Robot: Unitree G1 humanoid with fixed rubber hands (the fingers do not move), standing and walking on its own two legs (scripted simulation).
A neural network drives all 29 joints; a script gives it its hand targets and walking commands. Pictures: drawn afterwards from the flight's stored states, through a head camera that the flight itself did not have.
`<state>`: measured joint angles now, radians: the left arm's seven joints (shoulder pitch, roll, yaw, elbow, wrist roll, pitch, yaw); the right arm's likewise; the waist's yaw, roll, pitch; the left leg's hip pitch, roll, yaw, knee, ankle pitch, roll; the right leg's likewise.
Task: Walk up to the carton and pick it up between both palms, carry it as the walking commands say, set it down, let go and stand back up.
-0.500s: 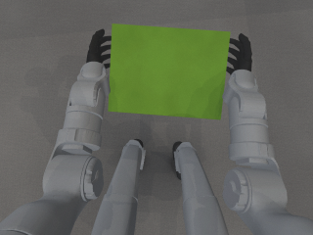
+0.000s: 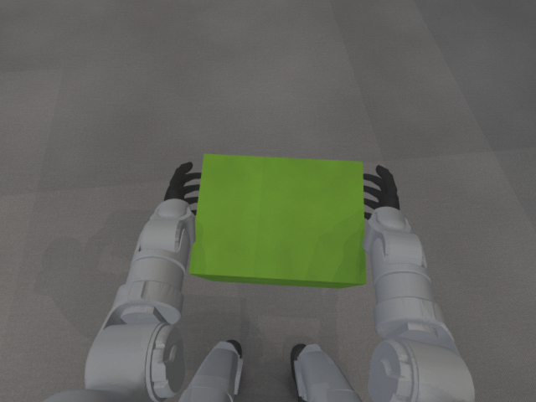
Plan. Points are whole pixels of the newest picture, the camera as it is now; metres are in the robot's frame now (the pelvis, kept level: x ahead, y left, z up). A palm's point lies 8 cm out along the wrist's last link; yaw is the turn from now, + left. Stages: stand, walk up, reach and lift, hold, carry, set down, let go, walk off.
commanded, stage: reach and lift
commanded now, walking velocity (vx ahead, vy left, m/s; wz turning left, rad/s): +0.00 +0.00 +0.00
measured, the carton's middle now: (278, 228) +0.39 -0.01 -0.09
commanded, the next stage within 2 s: hold in 1.62 s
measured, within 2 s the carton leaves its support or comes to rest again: neither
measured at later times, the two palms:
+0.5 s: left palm (162, 185) +0.38 +0.16 +0.06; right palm (413, 191) +0.38 -0.17 +0.08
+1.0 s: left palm (161, 194) +0.37 +0.16 +0.06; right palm (414, 201) +0.37 -0.17 +0.07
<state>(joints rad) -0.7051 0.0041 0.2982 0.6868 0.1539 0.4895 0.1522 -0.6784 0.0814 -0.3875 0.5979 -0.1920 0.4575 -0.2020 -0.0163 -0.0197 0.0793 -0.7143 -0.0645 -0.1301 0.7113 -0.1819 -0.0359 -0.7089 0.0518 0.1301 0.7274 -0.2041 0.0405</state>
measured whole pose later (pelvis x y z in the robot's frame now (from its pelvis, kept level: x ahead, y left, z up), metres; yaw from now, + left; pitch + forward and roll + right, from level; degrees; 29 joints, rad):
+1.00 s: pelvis +0.09 +0.00 +0.04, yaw +0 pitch -4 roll +0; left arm -0.23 -0.12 0.22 0.26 0.26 0.74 0.06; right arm -0.23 0.14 -0.27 0.23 -0.29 0.71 0.01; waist -0.02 -0.01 0.00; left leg -0.09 -0.03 -0.13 0.33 -0.17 -0.01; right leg -0.08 0.03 0.13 0.33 -0.19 0.01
